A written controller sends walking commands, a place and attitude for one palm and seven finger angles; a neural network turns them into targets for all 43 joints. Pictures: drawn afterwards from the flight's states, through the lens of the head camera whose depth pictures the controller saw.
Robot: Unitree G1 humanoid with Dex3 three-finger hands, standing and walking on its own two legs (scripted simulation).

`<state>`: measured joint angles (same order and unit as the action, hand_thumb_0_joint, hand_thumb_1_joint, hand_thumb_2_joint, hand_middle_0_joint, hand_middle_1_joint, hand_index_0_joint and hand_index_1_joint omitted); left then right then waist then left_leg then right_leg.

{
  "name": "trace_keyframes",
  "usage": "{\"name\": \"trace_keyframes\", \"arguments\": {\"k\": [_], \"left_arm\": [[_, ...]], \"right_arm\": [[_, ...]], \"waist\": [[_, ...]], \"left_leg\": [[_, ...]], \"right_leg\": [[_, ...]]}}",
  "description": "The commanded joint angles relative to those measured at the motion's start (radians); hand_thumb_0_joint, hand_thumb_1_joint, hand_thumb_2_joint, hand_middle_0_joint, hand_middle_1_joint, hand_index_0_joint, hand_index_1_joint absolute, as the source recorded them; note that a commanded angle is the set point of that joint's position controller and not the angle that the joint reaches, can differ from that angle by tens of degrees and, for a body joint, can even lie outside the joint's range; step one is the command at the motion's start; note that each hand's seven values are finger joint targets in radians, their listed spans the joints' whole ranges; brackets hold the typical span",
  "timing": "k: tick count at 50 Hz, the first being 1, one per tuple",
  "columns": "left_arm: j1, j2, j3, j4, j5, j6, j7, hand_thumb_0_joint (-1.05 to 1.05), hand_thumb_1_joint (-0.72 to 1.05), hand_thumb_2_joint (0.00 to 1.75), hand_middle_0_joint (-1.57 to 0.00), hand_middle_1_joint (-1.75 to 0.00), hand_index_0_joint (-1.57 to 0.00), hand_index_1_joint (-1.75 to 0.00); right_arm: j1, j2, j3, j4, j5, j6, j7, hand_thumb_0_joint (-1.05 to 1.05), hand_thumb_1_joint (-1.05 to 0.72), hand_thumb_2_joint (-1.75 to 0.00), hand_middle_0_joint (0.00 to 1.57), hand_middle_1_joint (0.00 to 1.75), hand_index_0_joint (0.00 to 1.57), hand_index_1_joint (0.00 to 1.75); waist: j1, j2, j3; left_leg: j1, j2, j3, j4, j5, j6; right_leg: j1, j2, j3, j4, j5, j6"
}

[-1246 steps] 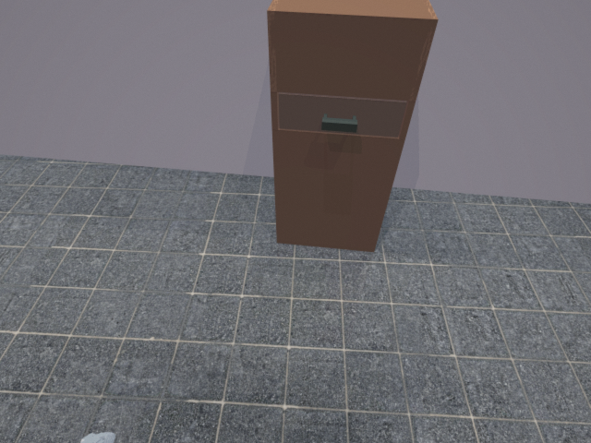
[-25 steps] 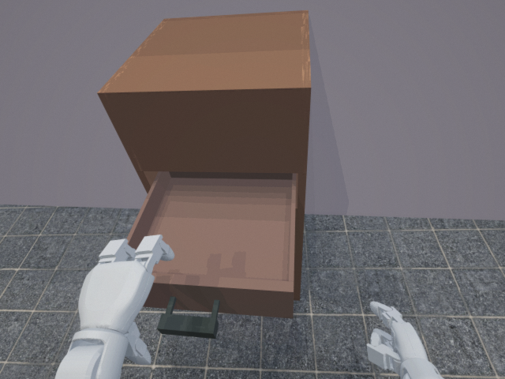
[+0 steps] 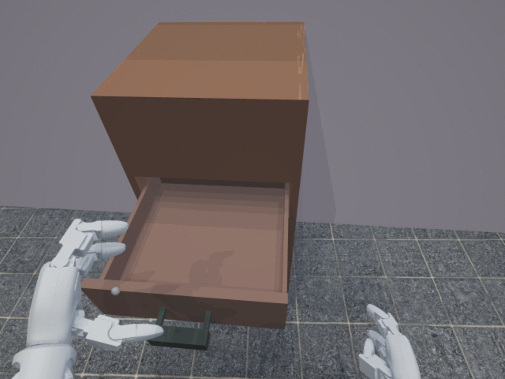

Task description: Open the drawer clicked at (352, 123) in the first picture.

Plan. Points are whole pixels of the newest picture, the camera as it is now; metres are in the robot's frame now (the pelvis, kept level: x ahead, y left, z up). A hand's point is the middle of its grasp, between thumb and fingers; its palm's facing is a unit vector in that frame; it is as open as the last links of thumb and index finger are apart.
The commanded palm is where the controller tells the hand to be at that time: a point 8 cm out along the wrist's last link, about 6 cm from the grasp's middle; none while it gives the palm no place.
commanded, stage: draw the hand back to the body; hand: left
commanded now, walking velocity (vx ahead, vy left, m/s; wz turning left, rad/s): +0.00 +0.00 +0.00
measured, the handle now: (182, 325) +0.24 +0.17 -0.11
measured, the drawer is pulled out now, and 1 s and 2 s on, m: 0.30 0.30 0.30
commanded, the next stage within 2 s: step back with the hand held close in 0.74 s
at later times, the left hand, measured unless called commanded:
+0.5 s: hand (64, 272) +0.19 +0.24 +0.16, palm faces +0.40 -0.80 -0.44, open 9.0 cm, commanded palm +0.14 +0.28 +0.18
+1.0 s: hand (58, 267) +0.19 +0.25 +0.17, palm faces +0.37 -0.79 -0.48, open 7.5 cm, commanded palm +0.12 +0.29 +0.18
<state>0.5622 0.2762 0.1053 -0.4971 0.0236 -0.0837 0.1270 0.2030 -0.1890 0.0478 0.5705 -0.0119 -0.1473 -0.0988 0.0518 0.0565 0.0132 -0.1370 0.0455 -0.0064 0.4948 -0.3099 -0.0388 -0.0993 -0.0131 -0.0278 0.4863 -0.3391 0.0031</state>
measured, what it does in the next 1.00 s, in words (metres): stands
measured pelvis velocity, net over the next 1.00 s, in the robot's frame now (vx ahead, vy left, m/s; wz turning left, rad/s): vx -0.01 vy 0.01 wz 0.00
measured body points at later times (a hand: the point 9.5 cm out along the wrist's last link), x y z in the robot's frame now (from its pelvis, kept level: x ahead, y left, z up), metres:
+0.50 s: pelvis +0.01 +0.00 +0.00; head +0.00 -0.02 +0.45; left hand +0.16 +0.28 +0.19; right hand +0.21 -0.20 -0.07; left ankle -0.02 +0.15 -0.74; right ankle -0.05 -0.12 -0.74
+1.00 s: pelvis -0.01 +0.01 +0.00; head +0.02 -0.01 +0.45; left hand +0.17 +0.29 +0.19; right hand +0.19 -0.21 -0.08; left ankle -0.02 +0.15 -0.74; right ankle -0.04 -0.12 -0.74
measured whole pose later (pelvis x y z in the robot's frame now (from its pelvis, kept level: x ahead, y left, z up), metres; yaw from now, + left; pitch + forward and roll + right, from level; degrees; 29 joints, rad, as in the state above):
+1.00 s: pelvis -0.01 +0.01 +0.00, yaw +0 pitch +1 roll -1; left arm 0.54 0.35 0.37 -0.51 -0.04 -0.15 0.10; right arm 0.14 -0.22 0.02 0.58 0.00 -0.06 -0.08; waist 0.02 0.06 0.03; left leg -0.21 0.05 -0.01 0.47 -0.27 -0.03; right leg -0.15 -0.01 -0.03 0.41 -0.28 0.01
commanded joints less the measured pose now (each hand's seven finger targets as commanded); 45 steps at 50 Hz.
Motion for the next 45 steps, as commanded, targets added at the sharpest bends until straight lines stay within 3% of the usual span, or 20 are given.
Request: {"name": "trace_keyframes", "arguments": {"k": [1,3,6,9,11,19,21,24,27,29,33,35,42,43,44,45], "left_arm": [[-0.024,0.123,0.132,-0.201,-0.032,-0.078,0.007,0.0,-0.01,0.51,-0.26,-0.88,-0.26,-0.88],[-0.019,0.134,0.144,-0.231,-0.033,-0.083,0.002,0.0,0.06,0.54,-0.26,-0.84,-0.26,-0.84],[-0.011,0.153,0.177,-0.221,-0.039,-0.082,0.0,0.0,0.17,0.58,-0.25,-0.77,-0.25,-0.77],[-0.023,0.183,0.218,-0.246,-0.041,-0.085,0.002,0.0,0.27,0.63,-0.25,-0.7,-0.25,-0.7],[-0.015,0.177,0.228,-0.218,-0.046,-0.081,0.002,0.0,0.34,0.66,-0.24,-0.66,-0.24,-0.66],[-0.059,0.207,0.287,-0.22,-0.057,-0.075,0.003,0.0,0.62,0.78,-0.22,-0.48,-0.22,-0.48],[-0.057,0.209,0.295,-0.202,-0.061,-0.073,0.004,0.0,0.69,0.81,-0.22,-0.43,-0.22,-0.43],[-0.07,0.203,0.292,-0.21,-0.06,-0.07,0.001,0.0,0.8,0.86,-0.21,-0.37,-0.21,-0.37],[-0.07,0.196,0.278,-0.199,-0.063,-0.064,-0.001,0.0,0.9,0.9,-0.2,-0.3,-0.2,-0.3],[-0.073,0.206,0.29,-0.196,-0.062,-0.061,0.0,0.0,0.9,0.9,-0.2,-0.3,-0.2,-0.3],[-0.071,0.214,0.296,-0.218,-0.063,-0.063,0.003,0.0,0.9,0.9,-0.2,-0.3,-0.2,-0.3],[-0.076,0.21,0.291,-0.221,-0.061,-0.062,0.003,0.0,0.9,0.9,-0.2,-0.3,-0.2,-0.3],[-0.056,0.204,0.292,-0.196,-0.064,-0.056,0.004,0.0,0.9,0.9,-0.2,-0.3,-0.2,-0.3],[-0.214,0.334,0.426,-0.294,-0.075,-0.107,0.006,0.0,0.9,0.9,-0.2,-0.3,-0.2,-0.3],[-0.221,0.343,0.441,-0.26,-0.066,-0.127,0.001,0.0,0.9,0.9,-0.2,-0.3,-0.2,-0.3],[-0.093,0.252,0.377,-0.172,-0.064,-0.125,-0.008,0.0,0.9,0.9,-0.2,-0.3,-0.2,-0.3]], "right_arm": [[-0.149,-0.092,-0.045,-0.143,0.005,-0.073,-0.002,0.0,-0.9,-0.9,0.2,0.3,0.2,0.3],[-0.15,-0.097,-0.051,-0.141,0.005,-0.076,0.003,0.0,-0.9,-0.9,0.2,0.3,0.2,0.3],[-0.155,-0.101,-0.058,-0.129,0.007,-0.074,0.006,0.0,-0.9,-0.9,0.2,0.3,0.2,0.3],[-0.162,-0.102,-0.063,-0.124,0.009,-0.07,0.004,0.0,-0.9,-0.9,0.2,0.3,0.2,0.3],[-0.159,-0.099,-0.063,-0.12,0.011,-0.062,0.003,0.0,-0.9,-0.9,0.2,0.3,0.2,0.3],[-0.174,-0.105,-0.065,-0.113,0.015,-0.046,0.003,0.0,-0.9,-0.9,0.2,0.3,0.2,0.3],[-0.172,-0.104,-0.065,-0.114,0.017,-0.043,0.003,0.0,-0.9,-0.9,0.2,0.3,0.2,0.3],[-0.182,-0.107,-0.066,-0.116,0.015,-0.043,0.003,0.0,-0.9,-0.9,0.2,0.3,0.2,0.3],[-0.177,-0.111,-0.066,-0.118,0.016,-0.038,0.006,0.0,-0.9,-0.9,0.2,0.3,0.2,0.3],[-0.19,-0.111,-0.065,-0.114,0.015,-0.037,0.004,0.0,-0.9,-0.9,0.2,0.3,0.2,0.3],[-0.183,-0.106,-0.064,-0.122,0.014,-0.034,0.003,0.0,-0.9,-0.9,0.2,0.3,0.2,0.3],[-0.18,-0.106,-0.06,-0.117,0.013,-0.035,0.002,0.0,-0.9,-0.9,0.2,0.3,0.2,0.3],[-0.182,-0.106,-0.064,-0.115,0.015,-0.033,0.003,0.0,-0.9,-0.9,0.2,0.3,0.2,0.3],[-0.141,-0.131,-0.057,-0.148,0.025,-0.003,0.008,0.0,-0.9,-0.9,0.2,0.3,0.2,0.3],[-0.142,-0.114,-0.057,-0.135,0.022,0.009,0.006,0.0,-0.9,-0.9,0.2,0.3,0.2,0.3],[-0.153,-0.114,-0.062,-0.125,0.017,0.025,0.003,0.0,-0.9,-0.9,0.2,0.3,0.2,0.3]], "waist": [[0.007,-0.018,-0.051],[0.01,-0.012,-0.09],[0.011,-0.04,-0.095],[0.013,-0.023,-0.112],[0.012,-0.043,-0.1],[0.015,-0.002,-0.092],[0.015,-0.032,-0.08],[0.015,0.01,-0.083],[0.011,-0.045,-0.089],[0.015,-0.005,-0.072],[0.017,-0.012,-0.103],[0.015,0.028,-0.098],[0.016,-0.027,-0.088],[-0.042,-0.051,0.035],[-0.042,-0.038,0.02],[-0.048,-0.093,0.008]], "left_leg": [[0.054,0.002,0.047,-0.062,0.312,0.059],[0.07,0.003,0.049,-0.057,0.369,0.059],[0.066,0.004,0.047,-0.058,0.387,0.057],[0.077,0.001,0.053,-0.056,0.406,0.056],[0.077,0.004,0.053,-0.057,0.417,0.057],[0.086,0.003,0.05,-0.07,0.409,0.052],[0.081,0.008,0.044,-0.078,0.396,0.052],[0.087,0.004,0.048,-0.08,0.391,0.052],[0.088,0.009,0.045,-0.08,0.383,0.055],[0.078,0.003,0.047,-0.084,0.366,0.054],[0.092,0.004,0.045,-0.083,0.372,0.055],[0.091,0.003,0.042,-0.084,0.374,0.051],[0.084,0.006,0.041,-0.082,0.38,0.054],[-0.004,0.008,0.029,-0.044,0.301,0.069],[-0.014,0.002,0.016,-0.04,0.258,0.064],[-0.008,0.006,0.013,-0.035,0.271,0.067]], "right_leg": [[-0.053,-0.021,-0.042,-0.099,0.336,-0.007],[-0.031,-0.022,-0.041,-0.089,0.391,-0.006],[-0.021,-0.02,-0.043,-0.092,0.414,-0.004],[-0.014,-0.022,-0.039,-0.099,0.439,-0.005],[-0.018,-0.021,-0.043,-0.095,0.45,-0.001],[-0.021,-0.018,-0.041,-0.114,0.423,-0.005],[-0.025,-0.018,-0.047,-0.11,0.405,-0.003],[-0.026,-0.018,-0.041,-0.121,0.399,-0.006],[-0.026,-0.018,-0.043,-0.118,0.398,-0.001],[-0.027,-0.019,-0.037,-0.128,0.387,-0.005],[-0.015,-0.02,-0.038,-0.121,0.391,-0.005],[-0.018,-0.019,-0.04,-0.123,0.381,-0.008],[-0.018,-0.02,-0.043,-0.123,0.398,-0.005],[-0.128,-0.057,0.046,-0.173,0.475,-0.004],[-0.129,-0.078,0.048,-0.174,0.483,-0.011],[-0.131,-0.078,0.041,-0.165,0.49,-0.008]]}}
